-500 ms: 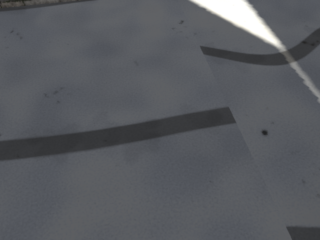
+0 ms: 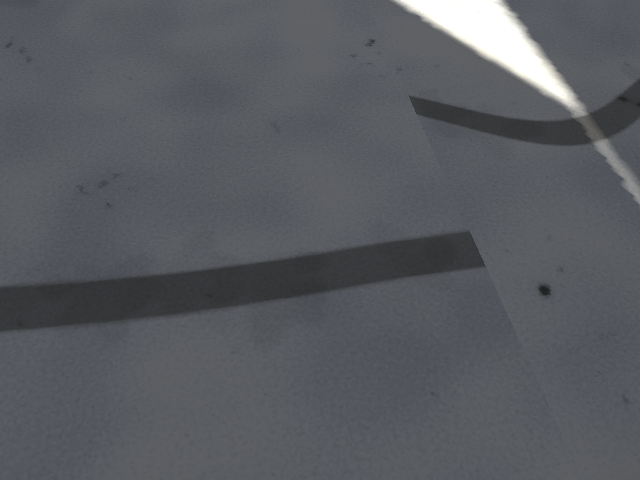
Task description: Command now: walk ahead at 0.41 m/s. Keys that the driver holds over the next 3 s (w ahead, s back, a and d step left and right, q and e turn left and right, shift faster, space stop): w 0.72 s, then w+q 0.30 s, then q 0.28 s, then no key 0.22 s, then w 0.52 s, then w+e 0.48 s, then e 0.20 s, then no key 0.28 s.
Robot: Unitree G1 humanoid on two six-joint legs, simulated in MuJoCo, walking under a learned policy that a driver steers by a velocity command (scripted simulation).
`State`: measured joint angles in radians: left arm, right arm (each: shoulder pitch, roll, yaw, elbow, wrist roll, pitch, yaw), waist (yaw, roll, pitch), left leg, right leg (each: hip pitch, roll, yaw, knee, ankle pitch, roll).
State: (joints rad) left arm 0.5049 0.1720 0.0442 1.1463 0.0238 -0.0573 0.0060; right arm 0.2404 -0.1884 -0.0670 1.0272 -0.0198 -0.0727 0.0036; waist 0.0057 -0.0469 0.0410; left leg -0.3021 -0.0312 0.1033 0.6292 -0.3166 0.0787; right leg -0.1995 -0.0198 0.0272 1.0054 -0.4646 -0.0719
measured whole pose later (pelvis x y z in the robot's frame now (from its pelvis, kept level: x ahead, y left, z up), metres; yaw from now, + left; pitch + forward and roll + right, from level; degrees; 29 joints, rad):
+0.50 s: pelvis +0.27 -0.01 +0.00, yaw +1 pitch +0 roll -1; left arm 0.10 0.18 0.06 0.95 0.02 -0.07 -0.01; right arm 0.44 -0.16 -0.02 1.09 -0.01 -0.09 -0.01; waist -0.01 0.02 0.08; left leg -0.17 -0.03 0.01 1.11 -0.40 0.10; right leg -0.40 0.07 -0.14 0.57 -0.17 -0.13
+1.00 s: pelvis +0.56 +0.04 -0.01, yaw +7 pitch +1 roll +0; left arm 0.44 0.17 0.03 1.08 0.01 -0.09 0.03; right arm 0.05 -0.18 -0.05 0.89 -0.04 -0.07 0.02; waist 0.02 -0.01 0.07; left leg -0.44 -0.06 0.12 0.55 -0.14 0.16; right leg 0.03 0.00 -0.17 0.63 -0.45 -0.05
